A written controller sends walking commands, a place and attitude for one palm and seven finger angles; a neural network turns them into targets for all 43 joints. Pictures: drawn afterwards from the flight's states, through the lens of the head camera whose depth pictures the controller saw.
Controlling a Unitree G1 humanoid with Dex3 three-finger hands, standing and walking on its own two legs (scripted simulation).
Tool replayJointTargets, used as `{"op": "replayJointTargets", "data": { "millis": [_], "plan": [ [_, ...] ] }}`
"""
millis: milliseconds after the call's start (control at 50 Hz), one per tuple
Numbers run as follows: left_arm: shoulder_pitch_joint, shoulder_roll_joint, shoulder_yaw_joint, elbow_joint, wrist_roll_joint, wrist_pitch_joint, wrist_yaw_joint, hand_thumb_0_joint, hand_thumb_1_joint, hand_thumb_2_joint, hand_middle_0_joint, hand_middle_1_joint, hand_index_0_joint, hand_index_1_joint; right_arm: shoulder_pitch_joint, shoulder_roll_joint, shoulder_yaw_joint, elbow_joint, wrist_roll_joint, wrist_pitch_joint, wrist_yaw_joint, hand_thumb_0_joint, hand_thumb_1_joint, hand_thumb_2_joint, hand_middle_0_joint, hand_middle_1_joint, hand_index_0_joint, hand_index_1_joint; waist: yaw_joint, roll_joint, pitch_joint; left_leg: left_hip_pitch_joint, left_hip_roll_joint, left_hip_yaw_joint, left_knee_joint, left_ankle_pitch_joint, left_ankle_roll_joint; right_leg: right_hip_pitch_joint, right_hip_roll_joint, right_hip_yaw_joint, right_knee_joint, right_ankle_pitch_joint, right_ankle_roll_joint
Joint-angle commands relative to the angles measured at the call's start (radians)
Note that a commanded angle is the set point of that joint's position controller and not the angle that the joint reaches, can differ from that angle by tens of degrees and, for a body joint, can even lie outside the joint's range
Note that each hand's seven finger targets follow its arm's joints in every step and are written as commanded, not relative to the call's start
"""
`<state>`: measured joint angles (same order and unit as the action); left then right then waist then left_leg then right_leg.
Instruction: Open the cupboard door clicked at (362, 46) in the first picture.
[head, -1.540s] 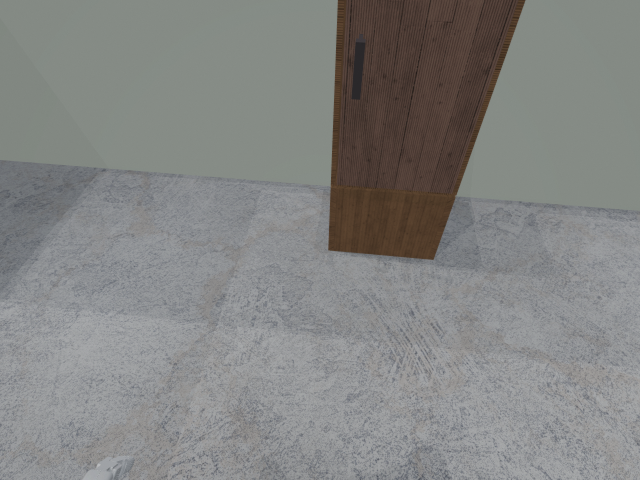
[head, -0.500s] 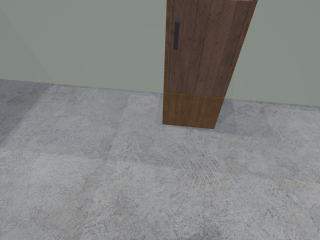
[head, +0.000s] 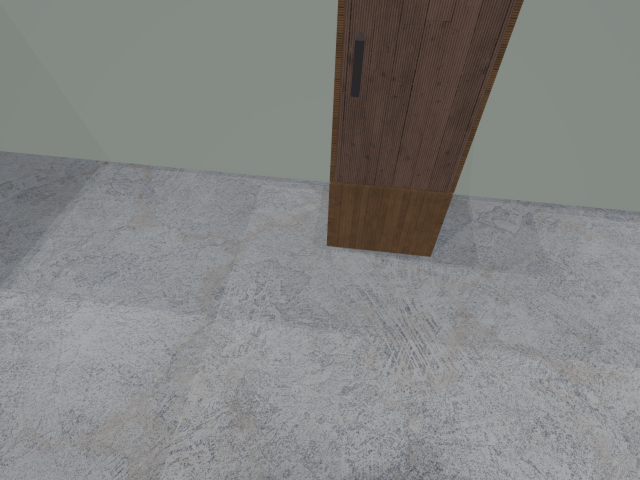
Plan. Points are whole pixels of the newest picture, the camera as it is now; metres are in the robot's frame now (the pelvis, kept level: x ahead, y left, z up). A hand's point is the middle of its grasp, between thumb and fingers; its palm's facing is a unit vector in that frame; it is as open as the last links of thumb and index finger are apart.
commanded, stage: walk to a spot facing it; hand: left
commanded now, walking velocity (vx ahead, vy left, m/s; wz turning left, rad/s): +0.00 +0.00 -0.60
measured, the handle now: (357, 64) +1.09 -0.04 +0.03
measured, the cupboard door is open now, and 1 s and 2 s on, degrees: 0 0 0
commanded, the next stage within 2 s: none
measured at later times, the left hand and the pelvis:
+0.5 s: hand out of the picture +0.05 +0.16 -0.17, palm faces -0.13 -0.96 -0.26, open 7.4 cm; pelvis +0.01 -0.03 -0.02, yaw -12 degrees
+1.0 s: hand (211, 445) +0.21 +0.19 -0.20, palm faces -0.33 -0.93 -0.17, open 7.4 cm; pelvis +0.19 +0.00 -0.03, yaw -27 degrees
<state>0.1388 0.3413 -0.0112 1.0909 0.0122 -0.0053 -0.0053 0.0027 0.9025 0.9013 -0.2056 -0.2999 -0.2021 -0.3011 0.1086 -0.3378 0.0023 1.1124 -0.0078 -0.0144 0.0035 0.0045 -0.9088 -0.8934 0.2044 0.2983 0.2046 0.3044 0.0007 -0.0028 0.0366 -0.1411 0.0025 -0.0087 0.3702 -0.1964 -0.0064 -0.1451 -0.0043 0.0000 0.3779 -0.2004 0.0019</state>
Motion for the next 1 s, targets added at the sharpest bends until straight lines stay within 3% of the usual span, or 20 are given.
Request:
{"op": "replayJointTargets", "data": {
  "millis": [0, 80, 180, 220, 280, 320, 360, 380, 400, 420, 460, 540, 720, 820, 860, 900, 920, 940, 960, 980],
  "plan": [
    [-0.043, 0.209, 0.046, -0.067, 0.000, -0.023, 0.014, 0.000, 0.900, 0.900, -0.200, -0.300, -0.200, -0.300, -0.045, -0.213, -0.038, -0.064, -0.001, -0.020, -0.017, 0.000, -0.900, -0.900, 0.200, 0.300, 0.200, 0.300, -0.001, 0.008, -0.064, 0.027, 0.117, -0.089, -0.059, 0.124, 0.029, -0.010, -0.115, 0.112, -0.065, 0.115, -0.033],
    [0.018, 0.101, 0.036, -0.077, 0.000, 0.014, 0.019, 0.000, 0.900, 0.900, -0.200, -0.300, -0.200, -0.300, 0.031, -0.092, -0.026, -0.070, -0.003, 0.002, -0.026, 0.000, -0.900, -0.900, 0.200, 0.300, 0.200, 0.300, -0.005, -0.003, -0.065, 0.029, 0.127, -0.023, 0.021, 0.163, 0.010, -0.056, -0.109, 0.127, 0.014, 0.235, -0.023],
    [0.041, 0.098, 0.056, -0.139, 0.005, 0.041, 0.010, 0.000, 0.900, 0.900, -0.200, -0.300, -0.200, -0.300, 0.046, -0.118, -0.055, -0.132, -0.005, 0.021, -0.037, 0.000, -0.900, -0.900, 0.200, 0.300, 0.200, 0.300, -0.006, 0.030, -0.047, 0.009, 0.180, -0.026, 0.045, 0.102, 0.033, -0.168, -0.059, 0.127, 0.139, 0.203, -0.020],
    [0.050, 0.081, 0.063, -0.162, 0.006, 0.046, 0.004, 0.000, 0.900, 0.900, -0.200, -0.300, -0.200, -0.300, 0.040, -0.131, -0.068, -0.156, -0.007, 0.022, -0.038, 0.000, -0.900, -0.900, 0.200, 0.300, 0.200, 0.300, -0.004, 0.090, -0.046, -0.005, 0.231, -0.057, 0.019, 0.085, 0.063, -0.206, -0.021, 0.095, 0.242, 0.133, -0.008],
    [0.081, 0.039, 0.072, -0.185, 0.010, 0.053, -0.013, 0.000, 0.900, 0.900, -0.200, -0.300, -0.200, -0.300, 0.032, -0.147, -0.080, -0.180, -0.010, 0.013, -0.029, 0.000, -0.900, -0.900, 0.200, 0.300, 0.200, 0.300, 0.004, 0.211, -0.061, -0.036, 0.371, -0.143, -0.094, -0.118, 0.166, -0.237, 0.000, -0.001, 0.488, -0.315, 0.012],
    [0.110, 0.030, 0.085, -0.195, 0.013, 0.050, -0.028, 0.000, 0.900, 0.900, -0.200, -0.300, -0.200, -0.300, -0.016, -0.141, -0.086, -0.201, -0.014, 0.010, -0.026, 0.000, -0.900, -0.900, 0.200, 0.300, 0.200, 0.300, 0.035, 0.190, -0.031, -0.143, 0.369, -0.092, -0.063, -0.263, 0.143, -0.147, -0.042, 0.007, 0.418, -0.305, 0.002],
    [0.273, 0.024, 0.095, -0.146, 0.019, 0.032, -0.030, 0.000, 0.900, 0.900, -0.200, -0.300, -0.200, -0.300, -0.050, -0.108, -0.081, -0.210, -0.016, 0.020, -0.017, 0.000, -0.900, -0.900, 0.200, 0.300, 0.200, 0.300, 0.120, 0.027, -0.021, -0.335, 0.253, 0.037, 0.210, -0.403, 0.052, 0.087, -0.007, -0.016, 0.184, -0.210, -0.013],
    [0.355, 0.119, 0.112, -0.132, 0.031, 0.011, -0.013, 0.000, 0.900, 0.900, -0.200, -0.300, -0.200, -0.300, -0.040, -0.016, -0.065, -0.239, -0.005, 0.026, -0.011, 0.000, -0.900, -0.900, 0.200, 0.300, 0.200, 0.300, 0.145, -0.340, 0.014, -0.551, 0.085, 0.171, 0.597, -0.484, -0.033, 0.143, -0.222, 0.395, -0.110, -0.418, -0.084],
    [0.384, 0.165, 0.111, -0.138, 0.015, 0.003, 0.007, 0.000, 0.900, 0.900, -0.200, -0.300, -0.200, -0.300, -0.108, -0.007, -0.060, -0.294, -0.015, 0.013, -0.005, 0.000, -0.900, -0.900, 0.200, 0.300, 0.200, 0.300, 0.146, -0.383, 0.095, -0.679, 0.029, 0.075, 0.768, -0.443, -0.037, 0.042, -0.362, 0.726, -0.273, -0.415, -0.158],
    [0.348, 0.143, 0.112, -0.153, 0.011, -0.005, 0.016, 0.000, 0.900, 0.900, -0.200, -0.300, -0.200, -0.300, -0.113, -0.040, -0.068, -0.298, -0.018, 0.006, 0.001, 0.000, -0.900, -0.900, 0.200, 0.300, 0.200, 0.300, 0.112, -0.228, 0.120, -0.659, 0.078, -0.018, 0.795, -0.306, -0.024, 0.017, -0.353, 0.656, -0.283, -0.425, -0.193],
    [0.266, 0.080, 0.100, -0.170, 0.008, -0.025, 0.013, 0.000, 0.900, 0.900, -0.200, -0.300, -0.200, -0.300, -0.065, -0.034, -0.078, -0.260, -0.016, -0.004, 0.008, 0.000, -0.900, -0.900, 0.200, 0.300, 0.200, 0.300, 0.055, -0.112, 0.113, -0.596, 0.114, -0.017, 0.809, -0.160, -0.028, -0.051, -0.282, 0.580, -0.245, -0.416, -0.172],
    [0.281, 0.027, 0.091, -0.157, 0.003, -0.056, 0.005, 0.000, 0.900, 0.900, -0.200, -0.300, -0.200, -0.300, 0.026, 0.013, -0.080, -0.217, -0.020, -0.005, 0.015, 0.000, -0.900, -0.900, 0.200, 0.300, 0.200, 0.300, 0.011, -0.057, 0.030, -0.546, 0.108, 0.012, 0.759, 0.006, -0.057, 0.025, -0.181, 0.344, -0.182, -0.049, -0.148],
    [0.416, -0.017, 0.091, -0.091, 0.014, -0.069, 0.020, 0.000, 0.900, 0.900, -0.200, -0.300, -0.200, -0.300, -0.104, 0.053, -0.073, -0.280, -0.017, -0.018, 0.013, 0.000, -0.900, -0.900, 0.200, 0.300, 0.200, 0.300, 0.067, -0.106, 0.020, -0.659, 0.110, 0.033, 0.621, 0.003, -0.076, 0.195, -0.188, 0.363, -0.133, 0.211, -0.192],
    [0.394, -0.001, 0.095, -0.086, 0.022, -0.059, 0.033, 0.000, 0.900, 0.900, -0.200, -0.300, -0.200, -0.300, -0.162, 0.073, -0.064, -0.312, -0.007, -0.035, 0.015, 0.000, -0.900, -0.900, 0.200, 0.300, 0.200, 0.300, 0.077, -0.140, 0.047, -0.517, 0.077, 0.054, 0.405, -0.072, -0.051, 0.161, -0.189, 0.371, -0.070, 0.388, -0.187],
    [0.340, 0.026, 0.105, -0.104, 0.021, -0.054, 0.033, 0.000, 0.900, 0.900, -0.200, -0.300, -0.200, -0.300, -0.091, 0.067, -0.067, -0.300, 0.000, -0.045, 0.009, 0.000, -0.900, -0.900, 0.200, 0.300, 0.200, 0.300, 0.043, -0.157, 0.020, -0.338, 0.049, 0.074, 0.275, -0.102, -0.033, 0.097, -0.176, 0.350, 0.000, 0.462, -0.168],
    [0.279, 0.028, 0.117, -0.116, 0.007, -0.056, 0.029, 0.000, 0.900, 0.900, -0.200, -0.300, -0.200, -0.300, 0.184, 0.007, -0.080, -0.215, -0.003, -0.054, -0.018, 0.000, -0.900, -0.900, 0.200, 0.300, 0.200, 0.300, -0.084, -0.086, -0.097, 0.088, 0.032, 0.074, 0.092, 0.050, -0.013, -0.064, -0.072, 0.271, 0.260, 0.507, -0.106],
    [0.323, -0.025, 0.115, -0.128, -0.011, -0.052, 0.019, 0.000, 0.900, 0.900, -0.200, -0.300, -0.200, -0.300, 0.314, -0.106, -0.103, -0.180, -0.015, -0.060, -0.033, 0.000, -0.900, -0.900, 0.200, 0.300, 0.200, 0.300, -0.110, 0.122, -0.226, 0.365, 0.274, -0.154, 0.083, 0.136, 0.044, -0.262, 0.044, 0.168, 0.520, 0.173, -0.054],
    [0.344, -0.074, 0.102, -0.142, -0.015, -0.053, 0.008, 0.000, 0.900, 0.900, -0.200, -0.300, -0.200, -0.300, 0.385, -0.176, -0.112, -0.167, -0.010, -0.054, -0.032, 0.000, -0.900, -0.900, 0.200, 0.300, 0.200, 0.300, -0.098, 0.325, -0.286, 0.428, 0.529, -0.433, 0.026, 0.317, 0.143, -0.431, 0.094, 0.068, 0.821, -0.387, -0.009],
    [0.307, -0.051, 0.109, -0.149, -0.008, -0.044, 0.011, 0.000, 0.900, 0.900, -0.200, -0.300, -0.200, -0.300, 0.330, -0.135, -0.096, -0.186, -0.007, -0.041, -0.031, 0.000, -0.900, -0.900, 0.200, 0.300, 0.200, 0.300, -0.083, 0.208, -0.211, 0.272, 0.553, -0.446, -0.033, 0.287, 0.193, -0.430, 0.032, 0.094, 0.931, -0.392, -0.012],
    [0.273, -0.045, 0.112, -0.141, 0.001, -0.031, 0.011, 0.000, 0.900, 0.900, -0.200, -0.300, -0.200, -0.300, 0.232, -0.062, -0.080, -0.202, -0.008, -0.044, -0.032, 0.000, -0.900, -0.900, 0.200, 0.300, 0.200, 0.300, -0.040, 0.152, -0.112, 0.116, 0.495, -0.337, -0.089, 0.185, 0.152, -0.429, -0.005, 0.084, 0.970, -0.308, 0.001]
  ]
}}
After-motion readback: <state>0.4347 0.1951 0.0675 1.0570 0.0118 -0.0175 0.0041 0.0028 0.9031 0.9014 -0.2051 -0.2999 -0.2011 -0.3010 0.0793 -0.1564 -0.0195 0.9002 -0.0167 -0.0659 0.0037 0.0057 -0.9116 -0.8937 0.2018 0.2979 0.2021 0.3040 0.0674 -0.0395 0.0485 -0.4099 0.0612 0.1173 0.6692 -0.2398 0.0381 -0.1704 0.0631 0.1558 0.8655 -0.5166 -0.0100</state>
